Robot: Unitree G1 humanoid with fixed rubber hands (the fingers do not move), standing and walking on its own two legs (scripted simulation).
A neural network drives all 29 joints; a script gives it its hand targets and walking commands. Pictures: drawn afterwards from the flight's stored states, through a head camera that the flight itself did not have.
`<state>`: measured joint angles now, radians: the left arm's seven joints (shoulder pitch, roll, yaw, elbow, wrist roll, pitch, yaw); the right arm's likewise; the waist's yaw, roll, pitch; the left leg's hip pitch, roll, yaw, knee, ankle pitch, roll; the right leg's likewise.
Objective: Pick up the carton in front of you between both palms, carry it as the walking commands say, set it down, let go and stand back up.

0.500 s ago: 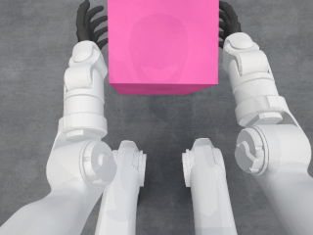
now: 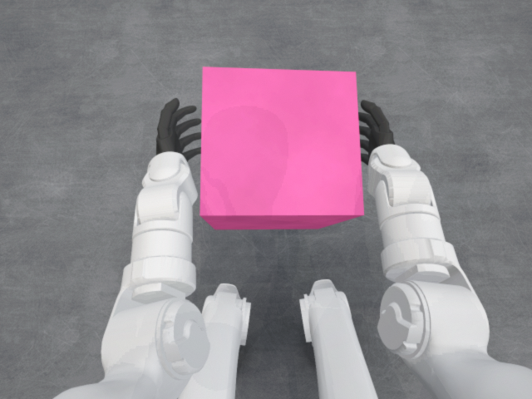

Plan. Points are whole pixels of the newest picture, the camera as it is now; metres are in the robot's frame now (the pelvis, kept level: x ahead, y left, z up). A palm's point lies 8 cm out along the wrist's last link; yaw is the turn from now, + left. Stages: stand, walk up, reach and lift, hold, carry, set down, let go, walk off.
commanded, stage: reach and lift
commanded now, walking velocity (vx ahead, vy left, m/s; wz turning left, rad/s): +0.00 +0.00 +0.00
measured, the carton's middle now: (272, 165) +0.49 -0.01 -0.13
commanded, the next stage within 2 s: hold in 2.00 s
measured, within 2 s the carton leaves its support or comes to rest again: neither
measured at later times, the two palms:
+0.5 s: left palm (123, 133) +0.43 +0.14 +0.10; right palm (429, 141) +0.42 -0.16 +0.08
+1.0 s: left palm out of the picture +0.39 +0.14 +0.25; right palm out of the picture +0.37 -0.15 +0.23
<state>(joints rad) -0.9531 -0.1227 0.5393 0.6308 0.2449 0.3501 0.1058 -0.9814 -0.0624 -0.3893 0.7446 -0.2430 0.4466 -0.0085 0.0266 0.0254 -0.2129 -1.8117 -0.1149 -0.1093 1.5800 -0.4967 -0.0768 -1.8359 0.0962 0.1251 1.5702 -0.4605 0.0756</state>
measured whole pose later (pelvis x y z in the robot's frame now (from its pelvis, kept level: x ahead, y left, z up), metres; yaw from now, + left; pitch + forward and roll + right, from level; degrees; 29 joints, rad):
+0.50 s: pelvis +0.05 +0.00 +0.13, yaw -1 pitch +28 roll +0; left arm -0.59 -0.20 0.44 0.56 0.25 0.31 0.08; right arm -0.57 0.06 -0.36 0.60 -0.25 0.40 -0.01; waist 0.02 0.02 -0.21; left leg -1.16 -0.09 -0.13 1.10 -0.43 -0.04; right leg -1.18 0.08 0.15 1.09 -0.40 0.05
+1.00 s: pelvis +0.09 +0.00 +0.23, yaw +0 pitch +2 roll +0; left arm -0.26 -0.15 0.24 0.44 0.26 0.48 0.03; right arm -0.21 0.14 -0.23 0.43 -0.22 0.55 -0.04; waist 0.00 -0.01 -0.13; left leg -0.26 -0.04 -0.16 0.48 -0.25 -0.02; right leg -0.27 0.04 0.15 0.46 -0.23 0.02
